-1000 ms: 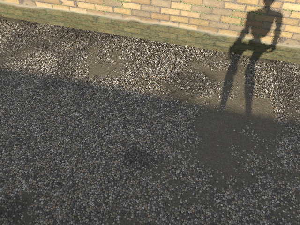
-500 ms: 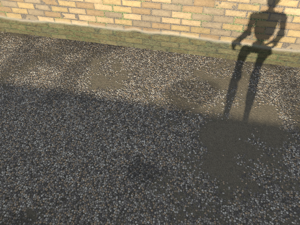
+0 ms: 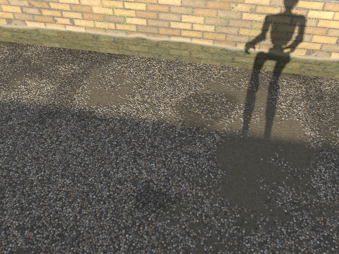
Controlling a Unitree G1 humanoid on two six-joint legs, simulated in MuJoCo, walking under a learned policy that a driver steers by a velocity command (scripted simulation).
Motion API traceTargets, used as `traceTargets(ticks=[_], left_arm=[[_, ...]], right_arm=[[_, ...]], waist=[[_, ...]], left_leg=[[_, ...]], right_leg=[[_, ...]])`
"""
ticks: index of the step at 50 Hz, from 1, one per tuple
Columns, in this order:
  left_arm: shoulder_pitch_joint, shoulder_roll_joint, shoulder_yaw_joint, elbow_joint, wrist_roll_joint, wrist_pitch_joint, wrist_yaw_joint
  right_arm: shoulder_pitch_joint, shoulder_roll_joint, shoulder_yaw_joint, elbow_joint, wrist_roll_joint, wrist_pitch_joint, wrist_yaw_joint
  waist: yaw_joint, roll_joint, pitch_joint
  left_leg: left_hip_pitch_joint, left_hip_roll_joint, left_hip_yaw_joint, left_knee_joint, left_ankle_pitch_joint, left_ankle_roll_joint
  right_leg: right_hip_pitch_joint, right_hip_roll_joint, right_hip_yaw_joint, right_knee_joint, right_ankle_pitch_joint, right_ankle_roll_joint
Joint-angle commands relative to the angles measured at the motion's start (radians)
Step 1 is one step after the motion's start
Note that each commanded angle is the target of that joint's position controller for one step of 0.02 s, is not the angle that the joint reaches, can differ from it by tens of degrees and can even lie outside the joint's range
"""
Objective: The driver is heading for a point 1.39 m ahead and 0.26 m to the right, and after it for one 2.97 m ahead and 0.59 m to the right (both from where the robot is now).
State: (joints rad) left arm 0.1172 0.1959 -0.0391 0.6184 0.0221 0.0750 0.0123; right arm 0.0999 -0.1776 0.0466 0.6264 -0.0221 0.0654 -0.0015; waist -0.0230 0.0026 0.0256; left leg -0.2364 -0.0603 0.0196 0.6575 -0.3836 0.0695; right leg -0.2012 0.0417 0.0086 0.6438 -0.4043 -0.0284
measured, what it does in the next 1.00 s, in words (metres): stands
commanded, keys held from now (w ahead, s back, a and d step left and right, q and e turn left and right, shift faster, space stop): w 1.00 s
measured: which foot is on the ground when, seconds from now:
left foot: down 0.00-1.00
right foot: down 0.00-1.00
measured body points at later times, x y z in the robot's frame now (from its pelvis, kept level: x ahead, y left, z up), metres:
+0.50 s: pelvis +0.00 +0.01 +0.00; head -0.01 +0.01 +0.45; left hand +0.19 +0.21 -0.09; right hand +0.19 -0.20 -0.07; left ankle -0.02 +0.08 -0.72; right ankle -0.04 -0.10 -0.72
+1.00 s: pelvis +0.00 +0.01 +0.00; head -0.01 +0.01 +0.45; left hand +0.20 +0.21 -0.08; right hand +0.20 -0.19 -0.07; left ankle -0.02 +0.08 -0.72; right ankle -0.04 -0.11 -0.72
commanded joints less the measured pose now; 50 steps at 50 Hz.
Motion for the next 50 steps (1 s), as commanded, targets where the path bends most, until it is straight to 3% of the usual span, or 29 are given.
traceTargets(ticks=[1, 2, 3, 4, 6, 13, 23, 24, 25, 27, 28, 29, 30, 31, 33, 34, 35, 36, 37, 38, 40, 41, 42, 43, 44, 47, 48, 49, 50], left_arm=[[-0.084, 0.067, 0.024, -0.094, 0.002, -0.009, 0.006], [-0.092, 0.063, 0.024, -0.095, 0.003, -0.007, 0.005], [-0.057, 0.049, 0.022, -0.077, 0.004, -0.016, 0.006], [-0.074, 0.041, 0.017, -0.08, 0.004, -0.017, 0.003], [-0.093, 0.041, 0.015, -0.078, 0.005, -0.019, -0.003], [-0.104, 0.037, 0.01, -0.074, 0.001, -0.028, -0.005], [-0.09, 0.035, 0.007, -0.071, 0.002, -0.031, -0.003], [-0.129, 0.051, 0.009, -0.094, -0.004, -0.021, -0.004], [-0.074, 0.04, 0.012, -0.068, 0.002, -0.029, -0.001], [-0.083, 0.032, 0.007, -0.073, 0.003, -0.029, -0.001], [-0.127, 0.049, 0.009, -0.094, -0.002, -0.019, -0.003], [-0.117, 0.055, 0.015, -0.092, 0.001, -0.016, -0.003], [-0.067, 0.037, 0.013, -0.072, 0.003, -0.025, 0.0], [-0.077, 0.029, 0.009, -0.076, 0.004, -0.026, 0.0], [-0.089, 0.031, 0.009, -0.076, 0.005, -0.027, -0.002], [-0.134, 0.047, 0.01, -0.1, -0.002, -0.016, -0.004], [-0.078, 0.035, 0.012, -0.074, 0.004, -0.024, -0.002], [-0.082, 0.03, 0.009, -0.078, 0.005, -0.026, -0.003], [-0.129, 0.044, 0.01, -0.101, 0.0, -0.017, -0.004], [-0.076, 0.035, 0.013, -0.074, 0.004, -0.026, -0.001], [-0.091, 0.028, 0.008, -0.079, 0.005, -0.026, -0.002], [-0.136, 0.044, 0.01, -0.101, -0.001, -0.018, -0.004], [-0.126, 0.049, 0.015, -0.099, 0.002, -0.015, -0.004], [-0.076, 0.032, 0.013, -0.077, 0.004, -0.024, -0.001], [-0.086, 0.024, 0.009, -0.081, 0.004, -0.026, -0.001], [-0.099, 0.028, 0.009, -0.08, 0.005, -0.026, -0.003], [-0.141, 0.042, 0.009, -0.103, -0.001, -0.017, -0.005], [-0.126, 0.046, 0.014, -0.099, 0.002, -0.015, -0.005], [-0.075, 0.03, 0.013, -0.077, 0.004, -0.025, -0.001]], right_arm=[[-0.068, -0.069, -0.021, -0.092, 0.001, -0.022, -0.001], [-0.072, -0.068, -0.021, -0.094, 0.002, -0.02, 0.0], [-0.036, -0.068, -0.02, -0.081, 0.016, -0.017, -0.013], [-0.067, -0.074, -0.02, -0.089, 0.021, -0.011, -0.015], [-0.081, -0.077, -0.019, -0.101, 0.02, -0.003, -0.012], [-0.075, -0.072, -0.016, -0.12, 0.015, -0.008, -0.006], [-0.074, -0.059, -0.013, -0.132, 0.012, -0.011, -0.007], [-0.116, -0.056, -0.011, -0.152, 0.001, -0.015, 0.006], [-0.046, -0.052, -0.012, -0.126, 0.006, -0.017, -0.005], [-0.074, -0.057, -0.012, -0.131, 0.013, -0.015, -0.009], [-0.121, -0.053, -0.01, -0.151, 0.002, -0.017, 0.005], [-0.093, -0.047, -0.01, -0.144, -0.006, -0.02, 0.008], [-0.039, -0.048, -0.01, -0.121, 0.008, -0.021, -0.005], [-0.067, -0.053, -0.01, -0.126, 0.014, -0.018, -0.008], [-0.084, -0.055, -0.011, -0.133, 0.016, -0.014, -0.009], [-0.126, -0.052, -0.008, -0.154, 0.006, -0.015, 0.005], [-0.054, -0.048, -0.009, -0.129, 0.01, -0.017, -0.005], [-0.069, -0.052, -0.009, -0.13, 0.014, -0.016, -0.006], [-0.121, -0.051, -0.007, -0.154, 0.004, -0.019, 0.006], [-0.051, -0.047, -0.009, -0.128, 0.01, -0.021, -0.005], [-0.078, -0.054, -0.009, -0.135, 0.016, -0.016, -0.008], [-0.125, -0.049, -0.006, -0.156, 0.005, -0.019, 0.006], [-0.095, -0.043, -0.007, -0.149, -0.004, -0.023, 0.009], [-0.039, -0.045, -0.007, -0.125, 0.009, -0.024, -0.004], [-0.066, -0.05, -0.007, -0.13, 0.015, -0.022, -0.007], [-0.08, -0.052, -0.008, -0.139, 0.016, -0.015, -0.007], [-0.122, -0.047, -0.004, -0.16, 0.005, -0.018, 0.007], [-0.091, -0.04, -0.005, -0.151, -0.005, -0.024, 0.01], [-0.033, -0.043, -0.006, -0.126, 0.008, -0.026, -0.004]], waist=[[-0.008, -0.004, -0.165], [-0.008, 0.001, -0.164], [0.007, 0.01, -0.209], [0.013, 0.029, -0.144], [0.01, 0.039, -0.094], [0.003, 0.011, -0.069], [0.0, 0.007, -0.074], [-0.013, -0.001, -0.035], [-0.004, -0.004, -0.143], [0.003, 0.01, -0.089], [-0.011, 0.002, -0.042], [-0.018, -0.007, -0.093], [-0.002, 0.0, -0.169], [0.006, 0.013, -0.116], [0.006, 0.017, -0.082], [-0.008, 0.007, -0.032], [0.0, 0.008, -0.137], [0.006, 0.016, -0.097], [-0.008, 0.008, -0.044], [0.001, 0.003, -0.151], [0.007, 0.016, -0.081], [-0.008, 0.005, -0.038], [-0.015, -0.005, -0.09], [0.001, 0.001, -0.165], [0.008, 0.014, -0.112], [0.006, 0.017, -0.068], [-0.009, 0.007, -0.03], [-0.016, -0.003, -0.092], [0.0, 0.001, -0.171]], left_leg=[[0.013, 0.094, -0.065, -0.052, 0.597, 0.003], [0.011, 0.098, -0.067, -0.054, 0.601, 0.005], [0.04, 0.102, -0.111, -0.095, 0.486, 0.011], [0.019, 0.112, -0.127, -0.115, 0.455, 0.016], [-0.009, 0.121, -0.144, -0.136, 0.409, 0.02], [-0.039, 0.103, -0.134, -0.158, 0.278, 0.009], [-0.023, 0.093, -0.118, -0.148, 0.267, 0.006], [-0.045, 0.09, -0.078, -0.099, 0.41, 0.003], [0.004, 0.089, -0.104, -0.129, 0.294, 0.004], [-0.014, 0.093, -0.115, -0.141, 0.281, 0.007], [-0.039, 0.092, -0.078, -0.094, 0.423, 0.005], [-0.021, 0.09, -0.07, -0.085, 0.441, 0.001], [0.009, 0.091, -0.102, -0.121, 0.312, 0.004], [-0.008, 0.096, -0.113, -0.135, 0.295, 0.007], [-0.018, 0.102, -0.123, -0.143, 0.287, 0.011], [-0.049, 0.099, -0.082, -0.098, 0.425, 0.006], [-0.007, 0.098, -0.111, -0.13, 0.302, 0.008], [-0.022, 0.1, -0.119, -0.14, 0.283, 0.009], [-0.049, 0.097, -0.082, -0.097, 0.42, 0.006], [0.0, 0.098, -0.112, -0.128, 0.296, 0.009], [-0.03, 0.103, -0.124, -0.146, 0.273, 0.01], [-0.051, 0.099, -0.084, -0.098, 0.417, 0.007], [-0.032, 0.096, -0.075, -0.088, 0.434, 0.004], [-0.002, 0.098, -0.108, -0.126, 0.298, 0.006], [-0.02, 0.101, -0.119, -0.14, 0.278, 0.009], [-0.037, 0.107, -0.128, -0.151, 0.267, 0.012], [-0.059, 0.101, -0.085, -0.101, 0.411, 0.008], [-0.034, 0.096, -0.076, -0.089, 0.428, 0.005], [0.0, 0.098, -0.108, -0.126, 0.293, 0.007]], right_leg=[[0.102, -0.066, 0.057, -0.004, 0.559, -0.013], [0.096, -0.061, 0.053, -0.002, 0.531, -0.008], [0.11, -0.038, 0.034, -0.019, 0.322, -0.004], [0.07, -0.031, 0.031, -0.033, 0.253, 0.0], [0.044, -0.027, 0.033, -0.041, 0.203, 0.001], [0.047, -0.04, 0.052, -0.063, 0.21, -0.005], [0.042, -0.046, 0.062, -0.072, 0.227, -0.009], [0.015, -0.069, 0.079, -0.062, 0.415, -0.006], [0.076, -0.052, 0.067, -0.06, 0.266, -0.011], [0.047, -0.046, 0.061, -0.069, 0.231, -0.008], [0.016, -0.067, 0.077, -0.059, 0.415, -0.006], [0.041, -0.072, 0.084, -0.046, 0.45, -0.008], [0.087, -0.05, 0.062, -0.049, 0.267, -0.008], [0.059, -0.043, 0.056, -0.06, 0.23, -0.005], [0.039, -0.04, 0.057, -0.065, 0.206, -0.005], [0.007, -0.06, 0.072, -0.054, 0.385, 0.0], [0.068, -0.046, 0.062, -0.052, 0.237, -0.006], [0.049, -0.041, 0.058, -0.059, 0.216, -0.004], [0.014, -0.063, 0.074, -0.053, 0.393, -0.001], [0.075, -0.047, 0.064, -0.052, 0.237, -0.007], [0.039, -0.041, 0.058, -0.062, 0.202, -0.003], [0.01, -0.063, 0.075, -0.053, 0.387, -0.001], [0.035, -0.068, 0.082, -0.041, 0.422, -0.004], [0.082, -0.047, 0.062, -0.045, 0.242, -0.005], [0.055, -0.041, 0.057, -0.056, 0.209, -0.002], [0.031, -0.037, 0.058, -0.06, 0.189, -0.002], [0.004, -0.06, 0.075, -0.051, 0.377, 0.002], [0.034, -0.069, 0.084, -0.041, 0.419, -0.003], [0.084, -0.047, 0.065, -0.045, 0.241, -0.005]])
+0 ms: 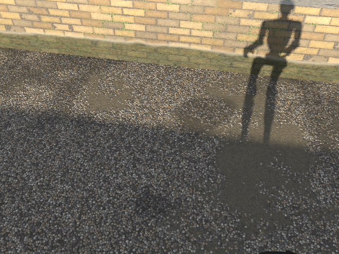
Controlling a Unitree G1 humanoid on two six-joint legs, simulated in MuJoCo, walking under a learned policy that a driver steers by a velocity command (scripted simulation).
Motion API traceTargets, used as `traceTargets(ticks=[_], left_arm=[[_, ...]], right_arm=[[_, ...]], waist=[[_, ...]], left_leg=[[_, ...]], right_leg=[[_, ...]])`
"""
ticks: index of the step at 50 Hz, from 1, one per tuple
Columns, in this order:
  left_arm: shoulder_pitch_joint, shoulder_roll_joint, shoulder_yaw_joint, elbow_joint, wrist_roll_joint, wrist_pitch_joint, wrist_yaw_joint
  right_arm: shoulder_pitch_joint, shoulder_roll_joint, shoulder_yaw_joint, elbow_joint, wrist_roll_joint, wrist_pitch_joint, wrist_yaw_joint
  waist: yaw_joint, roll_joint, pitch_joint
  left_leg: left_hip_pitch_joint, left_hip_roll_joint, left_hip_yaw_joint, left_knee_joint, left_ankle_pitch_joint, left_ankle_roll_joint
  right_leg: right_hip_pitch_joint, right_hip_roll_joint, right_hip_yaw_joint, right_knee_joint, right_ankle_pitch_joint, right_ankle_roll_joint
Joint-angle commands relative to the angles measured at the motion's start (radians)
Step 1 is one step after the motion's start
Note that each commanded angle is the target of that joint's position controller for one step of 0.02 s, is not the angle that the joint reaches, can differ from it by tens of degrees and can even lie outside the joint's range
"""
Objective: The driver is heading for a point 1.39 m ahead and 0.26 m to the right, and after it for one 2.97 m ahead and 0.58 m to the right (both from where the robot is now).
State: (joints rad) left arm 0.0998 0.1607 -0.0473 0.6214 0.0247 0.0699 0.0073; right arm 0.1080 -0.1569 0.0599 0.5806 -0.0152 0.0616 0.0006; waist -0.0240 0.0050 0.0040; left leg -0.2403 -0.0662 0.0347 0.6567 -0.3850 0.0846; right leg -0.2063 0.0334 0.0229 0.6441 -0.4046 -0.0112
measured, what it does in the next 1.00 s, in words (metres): stands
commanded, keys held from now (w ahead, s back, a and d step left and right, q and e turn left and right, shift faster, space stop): w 1.00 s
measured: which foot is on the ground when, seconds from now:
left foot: down 0.00-1.00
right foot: down 0.00-1.00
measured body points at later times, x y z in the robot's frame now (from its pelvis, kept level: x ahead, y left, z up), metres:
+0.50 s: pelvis +0.00 +0.00 +0.00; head -0.01 +0.00 +0.45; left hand +0.20 +0.20 -0.08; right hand +0.19 -0.19 -0.08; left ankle -0.02 +0.07 -0.72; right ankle -0.04 -0.12 -0.72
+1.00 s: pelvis +0.00 +0.00 +0.00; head -0.01 +0.00 +0.45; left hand +0.21 +0.19 -0.08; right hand +0.19 -0.19 -0.08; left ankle -0.02 +0.07 -0.72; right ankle -0.04 -0.12 -0.72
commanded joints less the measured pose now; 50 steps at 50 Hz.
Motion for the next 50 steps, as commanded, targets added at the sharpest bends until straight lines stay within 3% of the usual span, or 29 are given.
traceTargets(ticks=[1, 4, 6, 9, 10, 12, 15, 16, 17, 18, 21, 22, 24, 27, 28, 29, 30, 33, 34, 35, 36, 38, 39, 41, 43, 44, 46, 49, 50], left_arm=[[-0.069, 0.058, 0.017, -0.084, 0.001, -0.022, 0.004], [-0.126, 0.076, 0.018, -0.108, -0.004, -0.012, 0.002], [-0.058, 0.063, 0.021, -0.081, 0.002, -0.019, 0.004], [-0.08, 0.059, 0.017, -0.083, 0.003, -0.023, 0.004], [-0.126, 0.075, 0.018, -0.108, -0.003, -0.012, 0.002], [-0.057, 0.063, 0.021, -0.081, 0.002, -0.019, 0.005], [-0.079, 0.058, 0.017, -0.083, 0.003, -0.023, 0.004], [-0.13, 0.068, 0.016, -0.111, 0.001, -0.009, -0.001], [-0.117, 0.071, 0.02, -0.106, 0.004, -0.005, -0.002], [-0.061, 0.059, 0.02, -0.083, 0.006, -0.014, 0.001], [-0.082, 0.056, 0.016, -0.084, 0.007, -0.017, 0.001], [-0.129, 0.07, 0.017, -0.109, 0.002, -0.006, -0.001], [-0.059, 0.059, 0.02, -0.081, 0.006, -0.013, 0.002], [-0.082, 0.055, 0.016, -0.082, 0.007, -0.016, 0.002], [-0.13, 0.068, 0.017, -0.108, 0.001, -0.006, 0.0], [-0.116, 0.071, 0.021, -0.103, 0.004, -0.003, -0.001], [-0.06, 0.058, 0.02, -0.079, 0.005, -0.013, 0.003], [-0.082, 0.054, 0.016, -0.081, 0.006, -0.015, 0.003], [-0.13, 0.067, 0.017, -0.107, 0.001, -0.005, 0.001], [-0.116, 0.07, 0.021, -0.103, 0.004, -0.003, 0.0], [-0.06, 0.058, 0.02, -0.079, 0.005, -0.012, 0.004], [-0.077, 0.051, 0.016, -0.081, 0.006, -0.015, 0.004], [-0.129, 0.066, 0.017, -0.107, 0.002, -0.006, 0.002], [-0.063, 0.056, 0.02, -0.08, 0.005, -0.011, 0.005], [-0.078, 0.05, 0.015, -0.082, 0.006, -0.014, 0.004], [-0.13, 0.065, 0.017, -0.108, 0.003, -0.005, 0.002], [-0.064, 0.056, 0.02, -0.081, 0.005, -0.01, 0.005], [-0.084, 0.052, 0.016, -0.082, 0.006, -0.014, 0.004], [-0.132, 0.066, 0.017, -0.109, 0.002, -0.005, 0.001]], right_arm=[[-0.07, -0.069, -0.02, -0.086, 0.008, -0.02, -0.009], [-0.13, -0.066, -0.017, -0.115, -0.001, -0.016, 0.004], [-0.04, -0.062, -0.019, -0.082, 0.001, -0.023, -0.006], [-0.084, -0.07, -0.02, -0.094, 0.009, -0.016, -0.011], [-0.128, -0.065, -0.017, -0.116, -0.001, -0.017, 0.003], [-0.039, -0.061, -0.018, -0.082, 0.002, -0.023, -0.006], [-0.082, -0.069, -0.02, -0.095, 0.01, -0.017, -0.011], [-0.122, -0.053, -0.01, -0.114, -0.009, -0.017, 0.004], [-0.093, -0.046, -0.01, -0.105, -0.019, -0.022, 0.009], [-0.035, -0.051, -0.012, -0.079, -0.005, -0.024, -0.004], [-0.078, -0.061, -0.013, -0.091, 0.004, -0.017, -0.009], [-0.122, -0.056, -0.009, -0.114, -0.006, -0.019, 0.005], [-0.033, -0.052, -0.011, -0.079, -0.004, -0.025, -0.004], [-0.075, -0.059, -0.012, -0.09, 0.004, -0.019, -0.009], [-0.12, -0.052, -0.008, -0.113, -0.006, -0.021, 0.005], [-0.091, -0.045, -0.008, -0.105, -0.017, -0.026, 0.009], [-0.03, -0.049, -0.009, -0.078, -0.004, -0.027, -0.004], [-0.072, -0.056, -0.011, -0.09, 0.004, -0.021, -0.01], [-0.117, -0.05, -0.007, -0.113, -0.007, -0.022, 0.005], [-0.089, -0.043, -0.008, -0.105, -0.017, -0.027, 0.009], [-0.028, -0.047, -0.009, -0.078, -0.004, -0.028, -0.005], [-0.065, -0.054, -0.01, -0.087, 0.004, -0.024, -0.01], [-0.117, -0.049, -0.007, -0.111, -0.007, -0.025, 0.004], [-0.029, -0.047, -0.009, -0.078, -0.003, -0.028, -0.005], [-0.065, -0.053, -0.01, -0.087, 0.004, -0.024, -0.01], [-0.116, -0.048, -0.007, -0.111, -0.007, -0.025, 0.004], [-0.029, -0.047, -0.009, -0.078, -0.002, -0.029, -0.005], [-0.068, -0.055, -0.011, -0.089, 0.005, -0.022, -0.01], [-0.114, -0.049, -0.007, -0.113, -0.006, -0.023, 0.004]], waist=[[0.008, 0.009, -0.093], [-0.008, 0.002, -0.008], [0.001, 0.001, -0.149], [0.007, 0.014, -0.058], [-0.007, 0.003, -0.008], [0.001, 0.002, -0.149], [0.007, 0.014, -0.058], [-0.007, 0.011, -0.014], [-0.015, 0.005, -0.07], [0.003, 0.007, -0.148], [0.01, 0.016, -0.058], [-0.005, 0.007, -0.009], [0.006, 0.003, -0.146], [0.012, 0.013, -0.057], [-0.004, 0.004, -0.009], [-0.01, -0.002, -0.068], [0.006, 0.001, -0.147], [0.012, 0.012, -0.058], [-0.004, 0.005, -0.01], [-0.01, -0.001, -0.068], [0.006, 0.001, -0.148], [0.012, 0.014, -0.075], [-0.003, 0.005, -0.02], [0.006, 0.005, -0.144], [0.013, 0.017, -0.074], [-0.002, 0.008, -0.02], [0.007, 0.005, -0.144], [0.012, 0.016, -0.058], [-0.003, 0.008, -0.01]], left_leg=[[-0.015, 0.107, -0.133, -0.139, 0.275, -0.006], [-0.052, 0.108, -0.099, -0.1, 0.415, -0.007], [0.004, 0.105, -0.123, -0.125, 0.296, -0.008], [-0.024, 0.115, -0.143, -0.147, 0.269, -0.001], [-0.052, 0.109, -0.1, -0.1, 0.415, -0.006], [0.004, 0.107, -0.123, -0.124, 0.296, -0.007], [-0.025, 0.116, -0.143, -0.147, 0.268, 0.0], [-0.052, 0.112, -0.097, -0.104, 0.427, -0.004], [-0.032, 0.109, -0.089, -0.092, 0.445, -0.006], [0.002, 0.111, -0.123, -0.131, 0.31, -0.004], [-0.028, 0.12, -0.141, -0.155, 0.276, 0.002], [-0.054, 0.114, -0.098, -0.109, 0.423, -0.003], [0.002, 0.112, -0.122, -0.135, 0.301, -0.003], [-0.027, 0.12, -0.138, -0.157, 0.27, 0.003], [-0.052, 0.114, -0.096, -0.111, 0.419, -0.003], [-0.029, 0.111, -0.087, -0.097, 0.437, -0.005], [0.004, 0.113, -0.119, -0.135, 0.3, -0.003], [-0.024, 0.121, -0.135, -0.157, 0.272, 0.003], [-0.049, 0.115, -0.094, -0.11, 0.421, -0.002], [-0.027, 0.111, -0.085, -0.096, 0.439, -0.005], [0.007, 0.113, -0.116, -0.134, 0.302, -0.002], [-0.017, 0.119, -0.13, -0.153, 0.275, 0.002], [-0.041, 0.116, -0.092, -0.106, 0.428, -0.001], [0.004, 0.115, -0.115, -0.134, 0.305, -0.002], [-0.018, 0.121, -0.13, -0.153, 0.275, 0.003], [-0.042, 0.117, -0.092, -0.106, 0.427, -0.001], [0.003, 0.117, -0.115, -0.134, 0.302, -0.001], [-0.024, 0.124, -0.132, -0.156, 0.269, 0.004], [-0.05, 0.118, -0.091, -0.109, 0.419, -0.001]], right_leg=[[0.06, -0.033, 0.045, -0.056, 0.21, -0.019], [0.006, -0.05, 0.061, -0.05, 0.374, -0.016], [0.085, -0.037, 0.051, -0.043, 0.236, -0.021], [0.037, -0.029, 0.046, -0.059, 0.186, -0.019], [0.003, -0.049, 0.061, -0.049, 0.37, -0.015], [0.083, -0.037, 0.051, -0.042, 0.233, -0.02], [0.035, -0.028, 0.047, -0.057, 0.184, -0.019], [0.003, -0.048, 0.066, -0.046, 0.368, -0.014], [0.032, -0.054, 0.074, -0.036, 0.402, -0.017], [0.083, -0.033, 0.056, -0.043, 0.224, -0.018], [0.038, -0.025, 0.053, -0.06, 0.173, -0.016], [0.003, -0.045, 0.066, -0.049, 0.356, -0.012], [0.081, -0.033, 0.058, -0.046, 0.218, -0.017], [0.038, -0.025, 0.055, -0.061, 0.173, -0.016], [0.001, -0.046, 0.069, -0.051, 0.358, -0.012], [0.028, -0.053, 0.078, -0.041, 0.397, -0.016], [0.081, -0.033, 0.061, -0.047, 0.22, -0.018], [0.037, -0.025, 0.058, -0.061, 0.176, -0.017], [0.0, -0.045, 0.071, -0.051, 0.361, -0.013], [0.027, -0.053, 0.079, -0.04, 0.401, -0.016], [0.081, -0.032, 0.063, -0.046, 0.224, -0.018], [0.043, -0.026, 0.059, -0.061, 0.182, -0.016], [0.004, -0.046, 0.073, -0.05, 0.366, -0.014], [0.077, -0.03, 0.062, -0.045, 0.22, -0.017], [0.041, -0.025, 0.059, -0.059, 0.177, -0.015], [0.002, -0.044, 0.073, -0.049, 0.361, -0.013], [0.075, -0.029, 0.063, -0.044, 0.216, -0.017], [0.033, -0.023, 0.061, -0.059, 0.173, -0.016], [-0.004, -0.043, 0.074, -0.049, 0.359, -0.012]])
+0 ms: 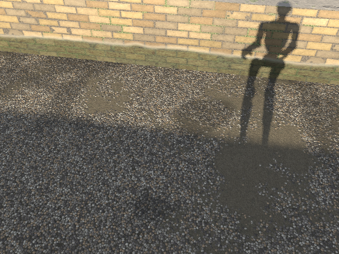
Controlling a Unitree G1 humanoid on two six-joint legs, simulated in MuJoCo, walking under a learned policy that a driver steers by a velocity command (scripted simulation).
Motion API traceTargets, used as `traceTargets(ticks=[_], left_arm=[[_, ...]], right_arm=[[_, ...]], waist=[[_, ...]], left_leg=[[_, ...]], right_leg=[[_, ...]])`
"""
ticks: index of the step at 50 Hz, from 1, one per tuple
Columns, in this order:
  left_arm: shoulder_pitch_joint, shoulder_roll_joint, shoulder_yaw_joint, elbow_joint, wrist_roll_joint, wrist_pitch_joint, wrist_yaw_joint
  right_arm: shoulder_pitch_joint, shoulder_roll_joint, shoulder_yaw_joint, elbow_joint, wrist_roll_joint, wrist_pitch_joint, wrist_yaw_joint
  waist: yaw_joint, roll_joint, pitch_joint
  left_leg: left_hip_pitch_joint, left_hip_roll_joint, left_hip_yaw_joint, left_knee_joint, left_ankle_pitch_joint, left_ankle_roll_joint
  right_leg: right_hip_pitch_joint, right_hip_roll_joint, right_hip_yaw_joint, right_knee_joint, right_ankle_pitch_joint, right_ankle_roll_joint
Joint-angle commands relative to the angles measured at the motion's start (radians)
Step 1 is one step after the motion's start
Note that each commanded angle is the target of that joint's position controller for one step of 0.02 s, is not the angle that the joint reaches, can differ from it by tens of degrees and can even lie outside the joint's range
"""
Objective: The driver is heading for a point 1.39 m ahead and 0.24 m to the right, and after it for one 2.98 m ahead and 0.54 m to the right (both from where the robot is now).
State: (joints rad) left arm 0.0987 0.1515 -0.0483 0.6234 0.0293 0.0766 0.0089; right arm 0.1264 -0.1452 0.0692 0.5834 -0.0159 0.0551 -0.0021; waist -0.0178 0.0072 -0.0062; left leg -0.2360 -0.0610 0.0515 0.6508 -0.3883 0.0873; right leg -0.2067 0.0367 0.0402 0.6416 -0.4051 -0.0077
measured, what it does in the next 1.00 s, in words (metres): stands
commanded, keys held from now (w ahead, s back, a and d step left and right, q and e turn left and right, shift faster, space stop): no key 1.00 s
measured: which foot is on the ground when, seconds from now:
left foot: down 0.00-1.00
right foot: down 0.00-1.00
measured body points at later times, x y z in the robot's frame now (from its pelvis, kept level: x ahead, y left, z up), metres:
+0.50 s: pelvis +0.00 +0.01 +0.02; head +0.01 +0.01 +0.47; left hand +0.17 +0.21 -0.09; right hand +0.15 -0.20 -0.08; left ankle -0.02 +0.06 -0.72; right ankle -0.04 -0.12 -0.72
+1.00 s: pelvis +0.00 -0.01 +0.03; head +0.00 +0.00 +0.48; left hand +0.09 +0.24 -0.10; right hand +0.09 -0.24 -0.10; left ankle -0.02 +0.06 -0.72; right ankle -0.04 -0.12 -0.72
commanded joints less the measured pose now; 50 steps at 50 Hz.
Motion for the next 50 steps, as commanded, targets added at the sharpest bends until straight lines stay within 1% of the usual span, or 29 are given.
traceTargets(ticks=[1, 2, 3, 4, 5, 8, 9, 10, 11, 14, 19, 28, 29, 30, 31, 32, 34, 41, 42, 43, 44, 46, 50], left_arm=[[-0.109, 0.077, 0.02, -0.103, 0.002, -0.008, -0.001], [-0.04, 0.063, 0.018, -0.072, 0.002, -0.017, 0.003], [-0.046, 0.057, 0.014, -0.071, 0.002, -0.017, 0.002], [-0.108, 0.065, 0.013, -0.099, 0.001, -0.009, 0.0], [-0.099, 0.063, 0.013, -0.092, 0.004, -0.005, -0.001], [-0.091, 0.044, 0.003, -0.078, 0.006, -0.002, -0.001], [-0.078, 0.046, 0.003, -0.071, 0.009, 0.0, -0.001], [-0.07, 0.061, 0.006, -0.06, 0.008, 0.0, 0.0], [-0.069, 0.065, 0.009, -0.052, 0.005, 0.0, -0.001], [-0.039, 0.075, 0.016, -0.029, -0.001, -0.001, -0.001], [-0.023, 0.073, 0.022, -0.011, -0.009, -0.003, -0.001], [-0.001, 0.087, 0.029, -0.005, -0.011, -0.003, 0.003], [0.065, 0.114, 0.008, -0.009, 0.031, -0.005, 0.007], [0.084, 0.108, 0.009, -0.002, 0.03, -0.008, 0.006], [0.087, 0.119, 0.005, -0.002, 0.026, -0.013, 0.005], [0.091, 0.124, 0.004, -0.001, 0.021, -0.017, 0.005], [0.097, 0.136, 0.003, -0.003, 0.015, -0.023, 0.006], [0.132, 0.155, -0.004, -0.006, 0.014, -0.03, 0.009], [0.152, 0.162, 0.001, 0.008, 0.018, -0.03, 0.019], [0.161, 0.175, 0.005, 0.012, 0.01, -0.034, 0.028], [0.163, 0.175, 0.005, 0.013, 0.007, -0.037, 0.033], [0.174, 0.173, 0.004, 0.017, 0.006, -0.041, 0.037], [0.194, 0.173, 0.004, 0.025, 0.007, -0.044, 0.032]], right_arm=[[-0.096, -0.053, -0.015, -0.105, -0.017, -0.022, 0.011], [-0.02, -0.056, -0.015, -0.071, -0.002, -0.023, -0.001], [-0.04, -0.06, -0.014, -0.071, 0.004, -0.021, -0.005], [-0.105, -0.055, -0.011, -0.1, -0.009, -0.023, 0.008], [-0.078, -0.043, -0.008, -0.09, -0.017, -0.026, 0.013], [-0.057, -0.027, 0.002, -0.066, -0.019, -0.032, 0.016], [-0.062, -0.037, -0.001, -0.057, -0.015, -0.034, 0.017], [-0.045, -0.04, -0.002, -0.051, -0.015, -0.034, 0.018], [-0.036, -0.047, -0.004, -0.041, -0.015, -0.035, 0.019], [-0.017, -0.067, -0.013, -0.014, -0.008, -0.041, 0.021], [-0.015, -0.066, -0.02, 0.007, 0.002, -0.041, 0.026], [-0.004, -0.084, -0.032, 0.019, 0.003, -0.03, 0.023], [0.129, -0.147, -0.038, 0.059, -0.019, -0.018, 0.028], [0.116, -0.156, -0.043, 0.07, -0.012, -0.012, 0.026], [0.096, -0.149, -0.041, 0.06, -0.014, -0.008, 0.024], [0.095, -0.14, -0.038, 0.059, -0.017, -0.005, 0.022], [0.103, -0.141, -0.038, 0.061, -0.018, -0.001, 0.02], [0.143, -0.148, -0.035, 0.069, -0.022, 0.001, 0.016], [0.135, -0.166, -0.042, 0.076, -0.017, 0.006, 0.003], [0.14, -0.172, -0.045, 0.076, -0.006, 0.007, -0.004], [0.143, -0.172, -0.045, 0.078, -0.005, 0.007, -0.009], [0.151, -0.166, -0.044, 0.081, -0.008, 0.008, -0.015], [0.168, -0.162, -0.042, 0.082, -0.013, 0.014, -0.022]], waist=[[-0.015, -0.002, -0.06], [0.0, -0.004, -0.139], [0.007, 0.003, -0.069], [-0.006, 0.001, 0.006], [-0.013, -0.006, -0.046], [-0.009, -0.006, -0.063], [0.0, 0.003, -0.061], [-0.008, -0.017, -0.053], [-0.007, -0.016, -0.048], [0.001, 0.004, -0.069], [0.004, 0.004, -0.087], [-0.001, -0.001, -0.084], [-0.005, -0.02, -0.082], [0.013, -0.005, -0.051], [0.008, 0.004, -0.046], [0.006, 0.009, -0.053], [0.002, 0.003, -0.05], [0.006, -0.007, -0.025], [0.018, -0.013, -0.03], [0.019, -0.021, -0.018], [0.019, -0.02, -0.006], [0.019, -0.018, 0.005], [0.016, -0.022, 0.007]], left_leg=[[-0.028, 0.111, -0.103, -0.094, 0.432, -0.005], [0.006, 0.117, -0.139, -0.143, 0.278, -0.002], [-0.021, 0.121, -0.15, -0.167, 0.245, 0.0], [-0.043, 0.117, -0.121, -0.133, 0.389, -0.001], [-0.009, 0.124, -0.123, -0.143, 0.399, -0.003], [0.024, 0.139, -0.14, -0.219, 0.411, -0.013], [0.03, 0.144, -0.151, -0.237, 0.411, -0.012], [0.049, 0.145, -0.152, -0.268, 0.409, -0.012], [0.064, 0.15, -0.157, -0.286, 0.44, -0.012], [0.109, 0.155, -0.161, -0.321, 0.495, -0.008], [0.149, 0.162, -0.163, -0.352, 0.523, 0.0], [0.174, 0.168, -0.162, -0.348, 0.559, 0.011], [0.211, 0.19, -0.237, -0.407, 0.671, 0.041], [0.237, 0.2, -0.231, -0.405, 0.719, 0.05], [0.259, 0.194, -0.224, -0.402, 0.728, 0.053], [0.274, 0.19, -0.22, -0.402, 0.714, 0.055], [0.272, 0.182, -0.218, -0.415, 0.655, 0.055], [0.218, 0.158, -0.209, -0.432, 0.509, 0.055], [0.192, 0.14, -0.205, -0.434, 0.435, 0.054], [0.177, 0.136, -0.203, -0.441, 0.39, 0.045], [0.165, 0.132, -0.2, -0.443, 0.372, 0.04], [0.159, 0.127, -0.194, -0.437, 0.37, 0.036], [0.163, 0.119, -0.187, -0.414, 0.379, 0.036]], right_leg=[[0.023, -0.055, 0.069, -0.041, 0.388, -0.021], [0.08, -0.037, 0.058, -0.06, 0.191, -0.023], [0.052, -0.033, 0.058, -0.085, 0.147, -0.022], [-0.002, -0.055, 0.077, -0.085, 0.323, -0.021], [0.02, -0.063, 0.087, -0.092, 0.34, -0.024], [0.053, -0.082, 0.107, -0.172, 0.342, -0.012], [0.076, -0.084, 0.11, -0.202, 0.344, -0.01], [0.069, -0.092, 0.116, -0.214, 0.349, -0.013], [0.08, -0.094, 0.117, -0.233, 0.356, -0.013], [0.115, -0.1, 0.118, -0.274, 0.365, -0.012], [0.119, -0.106, 0.111, -0.3, 0.361, -0.009], [0.08, -0.108, 0.102, -0.3, 0.355, -0.008], [0.088, -0.101, 0.124, -0.306, 0.309, -0.057], [0.058, -0.111, 0.124, -0.323, 0.301, -0.058], [0.037, -0.112, 0.124, -0.325, 0.302, -0.056], [0.028, -0.114, 0.123, -0.326, 0.296, -0.055], [0.019, -0.115, 0.12, -0.33, 0.279, -0.051], [0.022, -0.112, 0.113, -0.341, 0.259, -0.058], [0.048, -0.102, 0.101, -0.33, 0.251, -0.056], [0.043, -0.103, 0.097, -0.333, 0.247, -0.059], [0.036, -0.104, 0.097, -0.336, 0.247, -0.061], [0.028, -0.102, 0.096, -0.338, 0.252, -0.065], [0.019, -0.097, 0.094, -0.344, 0.266, -0.073]])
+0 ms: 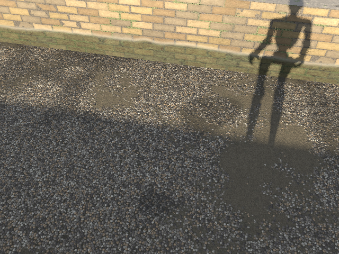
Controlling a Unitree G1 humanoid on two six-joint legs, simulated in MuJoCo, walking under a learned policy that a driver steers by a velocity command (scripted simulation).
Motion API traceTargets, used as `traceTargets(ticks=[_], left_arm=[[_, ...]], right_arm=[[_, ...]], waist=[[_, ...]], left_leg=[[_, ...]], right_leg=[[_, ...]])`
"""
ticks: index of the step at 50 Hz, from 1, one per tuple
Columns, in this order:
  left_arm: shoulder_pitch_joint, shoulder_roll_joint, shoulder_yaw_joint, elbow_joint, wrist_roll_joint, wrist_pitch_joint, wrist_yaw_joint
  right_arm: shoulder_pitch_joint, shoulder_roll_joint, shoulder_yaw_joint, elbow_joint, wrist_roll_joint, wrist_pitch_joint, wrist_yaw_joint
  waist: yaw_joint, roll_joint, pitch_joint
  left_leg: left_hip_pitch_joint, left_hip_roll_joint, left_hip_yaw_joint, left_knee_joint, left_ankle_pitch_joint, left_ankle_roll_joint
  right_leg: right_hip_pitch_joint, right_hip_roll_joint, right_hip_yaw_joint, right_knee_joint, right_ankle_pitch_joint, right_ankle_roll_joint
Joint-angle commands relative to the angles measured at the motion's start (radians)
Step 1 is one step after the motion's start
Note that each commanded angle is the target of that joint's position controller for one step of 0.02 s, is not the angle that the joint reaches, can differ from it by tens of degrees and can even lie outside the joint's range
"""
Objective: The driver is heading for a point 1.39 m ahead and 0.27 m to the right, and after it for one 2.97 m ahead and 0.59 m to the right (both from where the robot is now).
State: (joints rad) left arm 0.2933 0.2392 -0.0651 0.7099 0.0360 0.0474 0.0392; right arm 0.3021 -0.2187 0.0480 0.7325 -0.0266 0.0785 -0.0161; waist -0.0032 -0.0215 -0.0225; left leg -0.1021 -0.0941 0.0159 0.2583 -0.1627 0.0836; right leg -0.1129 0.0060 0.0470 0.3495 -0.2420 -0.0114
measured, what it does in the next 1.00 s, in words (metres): stands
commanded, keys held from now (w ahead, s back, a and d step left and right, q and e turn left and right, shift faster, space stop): no key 0.12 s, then w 0.88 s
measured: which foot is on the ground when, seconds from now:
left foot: down 0.00-1.00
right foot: down 0.00-1.00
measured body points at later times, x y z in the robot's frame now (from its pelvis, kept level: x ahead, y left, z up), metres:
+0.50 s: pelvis +0.00 -0.01 -0.02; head -0.01 -0.01 +0.43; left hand +0.18 +0.19 -0.11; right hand +0.17 -0.22 -0.11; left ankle -0.02 +0.07 -0.75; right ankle -0.04 -0.12 -0.75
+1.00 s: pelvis +0.00 -0.01 -0.02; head -0.01 -0.01 +0.43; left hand +0.20 +0.19 -0.11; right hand +0.18 -0.21 -0.11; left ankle -0.02 +0.07 -0.75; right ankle -0.04 -0.12 -0.75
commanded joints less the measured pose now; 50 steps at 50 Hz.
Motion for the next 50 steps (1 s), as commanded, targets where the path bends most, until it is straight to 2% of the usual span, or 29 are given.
traceTargets(ticks=[1, 4, 7, 8, 12, 13, 14, 15, 22, 23, 24, 27, 28, 29, 31, 32, 33, 35, 36, 38, 39, 40, 41, 43, 44, 45, 46, 49, 50], left_arm=[[0.002, 0.087, 0.021, -0.061, 0.0, -0.015, 0.0], [0.014, 0.091, 0.021, -0.057, 0.0, -0.015, -0.002], [0.023, 0.08, 0.011, -0.058, 0.005, -0.008, -0.017], [-0.069, 0.03, 0.009, -0.07, -0.027, -0.002, -0.02], [-0.102, 0.04, 0.015, -0.084, -0.024, 0.011, -0.012], [-0.035, 0.043, 0.016, -0.044, -0.023, 0.01, -0.009], [-0.121, 0.031, 0.015, -0.089, -0.021, 0.017, -0.011], [-0.116, 0.034, 0.017, -0.092, -0.018, 0.019, -0.011], [-0.185, 0.02, 0.026, -0.148, -0.013, 0.027, -0.017], [-0.142, 0.013, 0.025, -0.122, -0.012, 0.022, -0.016], [-0.221, 0.007, 0.022, -0.164, -0.014, 0.027, -0.019], [-0.228, 0.013, 0.03, -0.174, -0.01, 0.028, -0.02], [-0.184, 0.003, 0.03, -0.148, -0.009, 0.02, -0.017], [-0.259, 0.001, 0.027, -0.186, -0.011, 0.025, -0.02], [-0.207, 0.001, 0.032, -0.157, -0.008, 0.02, -0.018], [-0.227, -0.009, 0.028, -0.164, -0.007, 0.019, -0.02], [-0.283, -0.001, 0.028, -0.192, -0.011, 0.025, -0.023], [-0.272, 0.009, 0.036, -0.189, -0.009, 0.026, -0.023], [-0.222, -0.004, 0.035, -0.163, -0.009, 0.017, -0.019], [-0.251, -0.013, 0.03, -0.168, -0.007, 0.015, -0.021], [-0.302, 0.0, 0.031, -0.194, -0.012, 0.023, -0.024], [-0.289, 0.007, 0.037, -0.19, -0.01, 0.025, -0.025], [-0.234, -0.005, 0.036, -0.164, -0.009, 0.017, -0.021], [-0.255, -0.015, 0.031, -0.167, -0.007, 0.013, -0.022], [-0.305, -0.001, 0.032, -0.194, -0.012, 0.02, -0.024], [-0.293, 0.006, 0.038, -0.19, -0.01, 0.022, -0.025], [-0.239, -0.007, 0.036, -0.164, -0.009, 0.015, -0.021], [-0.262, -0.015, 0.032, -0.167, -0.007, 0.011, -0.023], [-0.309, -0.002, 0.032, -0.194, -0.013, 0.019, -0.026]], right_arm=[[-0.006, -0.09, -0.021, -0.067, -0.002, -0.009, -0.009], [-0.002, -0.091, -0.019, -0.069, -0.003, -0.008, -0.013], [0.029, -0.073, -0.007, -0.073, -0.015, -0.02, 0.009], [-0.124, -0.041, -0.014, -0.107, 0.008, -0.031, 0.019], [-0.127, -0.033, -0.01, -0.114, 0.013, -0.04, 0.021], [-0.079, -0.051, -0.012, -0.086, 0.021, -0.035, 0.007], [-0.163, -0.029, -0.01, -0.124, 0.014, -0.034, 0.015], [-0.152, -0.024, -0.008, -0.128, 0.008, -0.036, 0.016], [-0.2, -0.002, -0.003, -0.173, -0.005, -0.038, 0.012], [-0.152, -0.012, -0.003, -0.151, 0.007, -0.036, -0.001], [-0.241, -0.004, -0.002, -0.19, 0.003, -0.035, 0.008], [-0.227, 0.005, -0.003, -0.198, -0.007, -0.041, 0.013], [-0.177, -0.002, -0.003, -0.176, 0.006, -0.04, -0.001], [-0.263, 0.001, -0.003, -0.21, 0.002, -0.04, 0.009], [-0.193, 0.0, -0.004, -0.187, 0.006, -0.04, -0.001], [-0.222, -0.005, -0.004, -0.195, 0.012, -0.036, -0.003], [-0.283, 0.001, -0.003, -0.225, 0.004, -0.038, 0.01], [-0.248, 0.007, -0.004, -0.218, -0.007, -0.043, 0.015], [-0.195, 0.004, -0.004, -0.195, 0.005, -0.043, 0.0], [-0.241, -0.004, -0.006, -0.208, 0.013, -0.036, -0.004], [-0.293, 0.0, -0.005, -0.234, 0.005, -0.037, 0.01], [-0.265, 0.007, -0.005, -0.228, -0.005, -0.04, 0.014], [-0.202, 0.006, -0.004, -0.203, 0.005, -0.04, 0.002], [-0.24, -0.002, -0.006, -0.213, 0.012, -0.036, -0.002], [-0.293, 0.002, -0.005, -0.238, 0.004, -0.038, 0.011], [-0.266, 0.007, -0.005, -0.232, -0.005, -0.041, 0.015], [-0.205, 0.007, -0.004, -0.207, 0.005, -0.041, 0.002], [-0.248, -0.001, -0.006, -0.22, 0.013, -0.035, -0.002], [-0.295, 0.004, -0.003, -0.243, 0.005, -0.036, 0.012]], waist=[[0.0, 0.007, 0.024], [0.0, 0.009, 0.026], [-0.013, 0.016, -0.004], [-0.014, 0.057, -0.026], [-0.021, 0.007, -0.035], [-0.007, 0.011, -0.066], [-0.018, 0.011, 0.053], [-0.019, 0.011, 0.003], [-0.018, 0.017, -0.015], [-0.006, 0.012, -0.062], [-0.014, 0.03, 0.046], [-0.018, 0.025, -0.032], [-0.005, 0.018, -0.094], [-0.014, 0.033, 0.013], [-0.006, 0.02, -0.096], [-0.001, 0.033, -0.028], [-0.014, 0.043, 0.018], [-0.023, 0.026, -0.054], [-0.007, 0.021, -0.119], [-0.002, 0.036, -0.032], [-0.017, 0.039, 0.017], [-0.023, 0.031, -0.038], [-0.01, 0.025, -0.107], [-0.005, 0.038, -0.035], [-0.019, 0.037, 0.012], [-0.025, 0.029, -0.04], [-0.012, 0.024, -0.108], [-0.007, 0.039, -0.022], [-0.021, 0.039, 0.02]], left_leg=[[0.027, 0.151, -0.15, -0.018, 0.153, 0.039], [0.021, 0.148, -0.146, -0.006, 0.155, 0.037], [0.056, 0.165, -0.153, -0.005, 0.18, 0.043], [0.038, 0.181, -0.124, 0.023, 0.164, 0.002], [-0.031, 0.148, -0.104, 0.07, 0.071, -0.006], [-0.041, 0.141, -0.119, 0.057, -0.084, -0.005], [-0.101, 0.131, -0.09, 0.105, 0.026, -0.002], [-0.093, 0.133, -0.085, 0.127, 0.022, 0.0], [-0.135, 0.13, -0.063, 0.238, 0.108, -0.005], [-0.116, 0.131, -0.088, 0.201, -0.051, -0.002], [-0.169, 0.13, -0.065, 0.247, 0.114, -0.005], [-0.142, 0.134, -0.059, 0.279, 0.161, -0.007], [-0.115, 0.137, -0.088, 0.239, 0.002, -0.002], [-0.162, 0.136, -0.064, 0.28, 0.165, -0.006], [-0.116, 0.14, -0.089, 0.252, 0.026, -0.003], [-0.148, 0.141, -0.096, 0.239, 0.011, -0.002], [-0.169, 0.141, -0.065, 0.289, 0.179, -0.005], [-0.14, 0.139, -0.056, 0.308, 0.209, -0.009], [-0.112, 0.142, -0.086, 0.265, 0.047, -0.005], [-0.143, 0.147, -0.1, 0.247, 0.027, 0.0], [-0.167, 0.144, -0.064, 0.297, 0.193, -0.006], [-0.144, 0.142, -0.057, 0.309, 0.21, -0.008], [-0.118, 0.143, -0.086, 0.268, 0.052, -0.005], [-0.142, 0.147, -0.099, 0.25, 0.028, -0.001], [-0.164, 0.144, -0.063, 0.3, 0.195, -0.006], [-0.143, 0.142, -0.055, 0.312, 0.212, -0.009], [-0.116, 0.143, -0.085, 0.27, 0.056, -0.006], [-0.146, 0.149, -0.1, 0.25, 0.029, 0.0], [-0.17, 0.145, -0.062, 0.298, 0.192, -0.007]], right_leg=[[-0.074, -0.065, 0.087, -0.054, 0.108, -0.071], [-0.068, -0.062, 0.088, -0.057, 0.128, -0.075], [-0.053, -0.07, 0.104, -0.081, 0.138, -0.079], [-0.045, -0.098, 0.101, -0.06, 0.203, -0.033], [-0.017, -0.058, 0.079, -0.007, 0.171, -0.034], [0.018, -0.032, 0.062, -0.011, -0.009, -0.04], [-0.061, -0.04, 0.071, 0.023, 0.132, -0.045], [-0.045, -0.045, 0.076, 0.039, 0.138, -0.052], [-0.054, -0.04, 0.088, 0.133, 0.223, -0.058], [-0.022, -0.012, 0.067, 0.124, 0.027, -0.054], [-0.087, -0.027, 0.08, 0.148, 0.206, -0.049], [-0.058, -0.032, 0.085, 0.181, 0.256, -0.049], [-0.017, -0.007, 0.064, 0.171, 0.06, -0.045], [-0.079, -0.022, 0.077, 0.187, 0.237, -0.043], [-0.019, -0.003, 0.061, 0.191, 0.069, -0.041], [-0.052, 0.006, 0.056, 0.187, 0.044, -0.036], [-0.087, -0.019, 0.074, 0.204, 0.236, -0.035], [-0.054, -0.024, 0.08, 0.224, 0.285, -0.039], [-0.012, -0.002, 0.06, 0.21, 0.087, -0.036], [-0.055, 0.007, 0.057, 0.201, 0.048, -0.032], [-0.09, -0.014, 0.072, 0.219, 0.239, -0.031], [-0.067, -0.021, 0.08, 0.229, 0.274, -0.034], [-0.021, 0.001, 0.061, 0.219, 0.089, -0.033], [-0.056, 0.007, 0.058, 0.208, 0.052, -0.03], [-0.091, -0.014, 0.074, 0.224, 0.245, -0.03], [-0.07, -0.02, 0.081, 0.234, 0.277, -0.033], [-0.024, 0.001, 0.062, 0.224, 0.091, -0.031], [-0.066, 0.009, 0.059, 0.213, 0.048, -0.028], [-0.099, -0.011, 0.073, 0.228, 0.238, -0.026]])
Keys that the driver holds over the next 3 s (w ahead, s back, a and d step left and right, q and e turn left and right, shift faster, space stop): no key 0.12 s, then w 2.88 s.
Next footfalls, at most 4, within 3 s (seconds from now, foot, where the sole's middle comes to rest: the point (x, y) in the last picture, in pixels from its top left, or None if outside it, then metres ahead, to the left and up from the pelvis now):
none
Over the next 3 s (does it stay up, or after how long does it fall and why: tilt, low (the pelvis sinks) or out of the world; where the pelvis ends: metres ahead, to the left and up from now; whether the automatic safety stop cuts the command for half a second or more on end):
stays up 0.00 0.00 -0.03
